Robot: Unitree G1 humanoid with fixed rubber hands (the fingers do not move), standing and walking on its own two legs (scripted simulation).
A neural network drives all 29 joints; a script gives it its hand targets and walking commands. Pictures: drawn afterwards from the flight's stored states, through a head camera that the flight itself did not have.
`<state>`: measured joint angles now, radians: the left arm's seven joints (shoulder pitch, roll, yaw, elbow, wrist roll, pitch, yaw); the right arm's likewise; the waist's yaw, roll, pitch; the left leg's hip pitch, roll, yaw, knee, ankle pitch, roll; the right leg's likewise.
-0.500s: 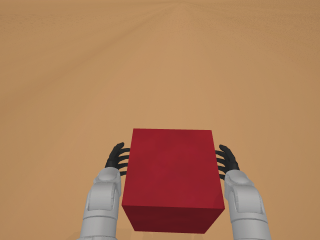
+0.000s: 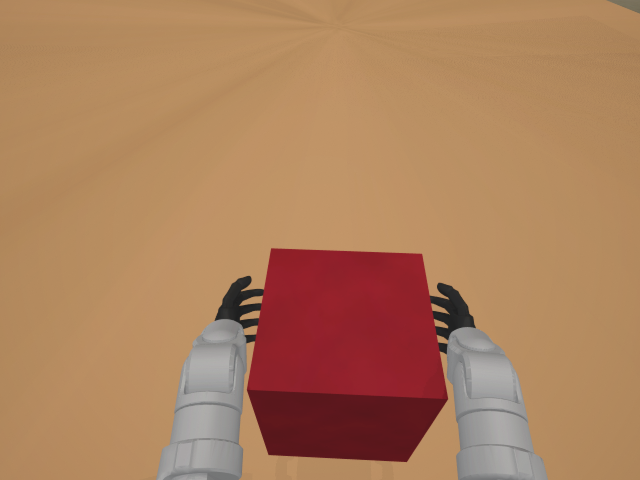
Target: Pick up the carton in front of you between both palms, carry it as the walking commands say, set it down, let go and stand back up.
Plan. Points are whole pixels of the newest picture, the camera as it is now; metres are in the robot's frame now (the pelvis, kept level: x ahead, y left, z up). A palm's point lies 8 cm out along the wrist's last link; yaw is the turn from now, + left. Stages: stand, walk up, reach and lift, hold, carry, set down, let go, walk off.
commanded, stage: set down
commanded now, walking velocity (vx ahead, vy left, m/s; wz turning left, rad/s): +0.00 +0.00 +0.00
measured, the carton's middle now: (341, 359) +0.30 +0.00 -0.04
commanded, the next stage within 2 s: none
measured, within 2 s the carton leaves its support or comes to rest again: neither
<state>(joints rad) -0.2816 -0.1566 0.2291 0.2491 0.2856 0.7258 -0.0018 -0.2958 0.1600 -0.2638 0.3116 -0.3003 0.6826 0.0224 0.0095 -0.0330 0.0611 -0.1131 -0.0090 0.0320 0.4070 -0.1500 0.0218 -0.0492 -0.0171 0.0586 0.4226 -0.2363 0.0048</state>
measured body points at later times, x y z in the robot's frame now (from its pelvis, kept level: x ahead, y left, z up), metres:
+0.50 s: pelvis -0.02 -0.03 -0.06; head +0.17 +0.00 +0.35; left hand +0.35 +0.17 -0.14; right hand +0.39 -0.13 -0.14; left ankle +0.06 +0.10 -0.74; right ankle +0.02 -0.14 -0.74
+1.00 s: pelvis -0.04 -0.04 -0.18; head +0.22 -0.01 +0.18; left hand +0.39 +0.19 -0.27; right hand +0.45 -0.11 -0.27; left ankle +0.06 +0.10 -0.74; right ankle +0.01 -0.15 -0.74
